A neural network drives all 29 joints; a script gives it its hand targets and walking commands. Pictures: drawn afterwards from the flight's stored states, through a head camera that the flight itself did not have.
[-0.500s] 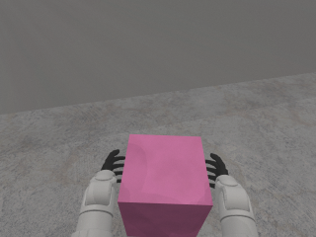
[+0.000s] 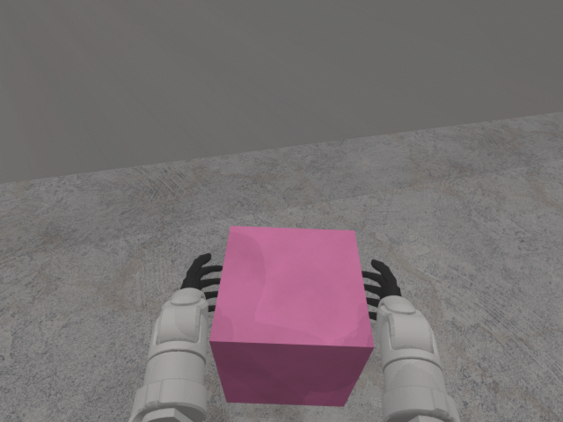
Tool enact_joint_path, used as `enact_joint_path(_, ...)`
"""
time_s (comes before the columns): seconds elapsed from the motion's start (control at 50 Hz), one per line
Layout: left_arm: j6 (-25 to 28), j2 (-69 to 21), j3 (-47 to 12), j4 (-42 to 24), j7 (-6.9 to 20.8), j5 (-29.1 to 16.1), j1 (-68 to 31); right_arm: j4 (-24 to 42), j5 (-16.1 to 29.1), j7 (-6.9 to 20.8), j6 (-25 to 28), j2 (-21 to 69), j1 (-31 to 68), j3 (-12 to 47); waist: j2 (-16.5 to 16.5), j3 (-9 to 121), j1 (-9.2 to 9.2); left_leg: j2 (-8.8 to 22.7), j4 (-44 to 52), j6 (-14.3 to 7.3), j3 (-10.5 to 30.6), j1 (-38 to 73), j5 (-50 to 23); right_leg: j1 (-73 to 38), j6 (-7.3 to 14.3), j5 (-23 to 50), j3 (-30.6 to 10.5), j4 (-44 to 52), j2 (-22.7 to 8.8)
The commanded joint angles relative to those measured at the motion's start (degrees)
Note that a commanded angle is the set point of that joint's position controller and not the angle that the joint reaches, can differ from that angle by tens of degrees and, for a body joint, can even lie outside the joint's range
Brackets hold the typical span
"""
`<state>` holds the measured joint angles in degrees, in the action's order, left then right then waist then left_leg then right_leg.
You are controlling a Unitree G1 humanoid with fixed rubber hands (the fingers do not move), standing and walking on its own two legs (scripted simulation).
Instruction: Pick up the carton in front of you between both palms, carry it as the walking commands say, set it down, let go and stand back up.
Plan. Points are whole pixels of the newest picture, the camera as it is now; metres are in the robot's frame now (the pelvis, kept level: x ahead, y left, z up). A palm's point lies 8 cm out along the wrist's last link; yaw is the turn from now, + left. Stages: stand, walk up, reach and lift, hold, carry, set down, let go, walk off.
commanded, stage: set down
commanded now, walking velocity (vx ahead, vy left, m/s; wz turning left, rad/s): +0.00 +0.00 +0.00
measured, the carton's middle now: (288, 318) +0.33 +0.01 -0.06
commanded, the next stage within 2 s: none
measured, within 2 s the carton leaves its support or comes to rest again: neither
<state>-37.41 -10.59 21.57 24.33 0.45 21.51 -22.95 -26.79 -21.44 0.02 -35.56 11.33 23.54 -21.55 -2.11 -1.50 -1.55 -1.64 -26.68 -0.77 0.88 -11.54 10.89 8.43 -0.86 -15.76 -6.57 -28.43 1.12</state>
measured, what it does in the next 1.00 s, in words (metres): lowers itself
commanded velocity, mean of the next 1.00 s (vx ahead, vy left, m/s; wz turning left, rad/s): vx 0.00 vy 0.00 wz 0.00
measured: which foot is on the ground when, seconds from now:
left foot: down 0.00-1.00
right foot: down 0.00-1.00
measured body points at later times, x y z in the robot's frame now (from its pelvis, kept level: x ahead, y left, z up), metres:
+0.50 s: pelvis -0.04 -0.02 -0.09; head +0.19 +0.01 +0.30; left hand +0.36 +0.20 -0.17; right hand +0.39 -0.10 -0.17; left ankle +0.04 +0.11 -0.74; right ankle +0.00 -0.14 -0.74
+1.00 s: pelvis -0.06 -0.01 -0.22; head +0.22 +0.03 +0.13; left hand +0.39 +0.22 -0.32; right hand +0.46 -0.08 -0.31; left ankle +0.04 +0.11 -0.74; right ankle +0.00 -0.14 -0.74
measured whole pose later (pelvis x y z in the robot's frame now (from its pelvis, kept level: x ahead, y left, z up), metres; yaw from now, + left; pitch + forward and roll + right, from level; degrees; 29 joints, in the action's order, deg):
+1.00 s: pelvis -0.06 -0.01 -0.22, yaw -1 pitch +45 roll -2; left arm -20.1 -2.1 30.0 30.9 -2.4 14.3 -54.2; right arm -42.0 -11.6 -4.7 -16.8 0.6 60.5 -22.4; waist -4.5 7.1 -5.9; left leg -3.7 -86.6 2.6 5.6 -107.8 23.7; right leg 103.6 -2.5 -30.2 -4.0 -88.7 7.7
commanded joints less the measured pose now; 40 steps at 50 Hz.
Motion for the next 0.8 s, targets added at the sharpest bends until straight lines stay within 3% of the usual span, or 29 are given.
enact_joint_path(0.0, 5.93, -46.15, -20.77, 6.66, 14.4, -10.12, -33.62, -7.06, 10.47, 13.71, 5.57, 51.2, 34.25, 21.98, 1.59, 9.83, -1.73, -2.57, -0.01, 0.08, 2.06, 8.11, -1.62, 15.06, 2.17, -1.3, 1.96, 4.07, 4.14)
enact_joint_path(0.06, 10.42, -41.01, -15.11, 9.59, 13.35, -5.9, -32.64, -9.61, 6.0, 11.31, 10.18, 47.11, 33.68, 16.29, 1.08, 10.2, -2.38, -3.14, -3.87, -0.02, 1.45, 1.94, -6.63, 19.0, 1.58, 1.97, 2.09, 0.58, 4.8)
enact_joint_path(0.12, 16.14, -38.18, -14.23, 10.28, 13.01, -4.76, -32.11, -10.06, 4.61, 9.58, 16.11, 44.08, 33.01, 15.14, 0.76, 15.5, -2.5, -3.9, -8.64, 0.17, 0.94, -3.7, -12.51, 22.41, 0.75, 7.83, 2.23, -3.75, 5.78)
enact_joint_path(0.18, 21.63, -39.56, -17.7, 10.18, 13.59, -6.25, -33.71, -10.04, 6.23, 8.36, 21.81, 45.32, 33.83, 18.97, 0.95, 25.72, -2.17, -4.59, -13.7, 0.32, 0.73, -7.54, -18.52, 25.12, -0.15, 14.25, 2.43, -8.34, 6.62)
enact_joint_path(0.24, 25.78, -41.72, -22.59, 9.07, 14.28, -8.67, -37.13, -7.99, 9.0, 7.21, 26.2, 48.24, 36.8, 25.54, 1.11, 38.21, -3.09, -5.02, -19.0, 0.57, 0.31, -10.36, -24.17, 27.93, -1.08, 20.04, 2.75, -13.39, 6.85)
enact_joint_path(0.34, 28.39, -43.21, -30.51, 3.31, 14.69, -13.4, -42.98, -0.77, 13.99, 6.15, 28.86, 49.7, 44.14, 36.04, 1.01, 60.24, -4.81, -5.46, -26.97, 1.56, -0.29, -13.94, -30.04, 31.63, -2.1, 26.01, 2.79, -22.02, 7.13)
enact_joint_path(0.42, 26.41, -44.15, -31.15, 2.9, 15.21, -13.98, -44.7, -0.36, 15.06, 6.72, 26.87, 49.72, 47.13, 37.34, 0.18, 63.2, -5.46, -5.55, -30.94, 2.12, -1.06, -21.8, -24.21, 39.1, -2.29, 19.19, 3.82, -26.24, 7.82)
enact_joint_path(0.56, 20.35, -45.86, -24.92, 9.02, 16.76, -10.96, -49.3, -8.33, 13.33, 10.2, 20.85, 49.06, 52.61, 30.52, -0.71, 55.05, -5.74, -5.65, -35.33, 2.09, -2.2, -35.73, -7.99, 55.65, -1.39, 1.52, 6.56, -31.28, 8.99)
enact_joint_path(0.66, 19.04, -46.15, -23.09, 10.35, 15.98, -10.65, -54.57, -11.97, 13.16, 11.35, 19.94, 47.98, 57.79, 27.28, -0.03, 57.88, -6.15, -5.81, -40.21, 2.52, -2.27, -39.33, -8.07, 65.11, -0.96, -0.85, 7.81, -36.97, 9.92)
enact_joint_path(0.78, 19.62, -45.69, -24.59, 8.84, 13.77, -13.08, -61.54, -13.27, 14.81, 10.54, 21.02, 46.04, 64.27, 26.9, 1.25, 65.4, -6.65, -5.91, -47.07, 3.66, -2.6, -41.17, -10.18, 73.53, -0.82, -1.93, 8.93, -44.52, 11.08)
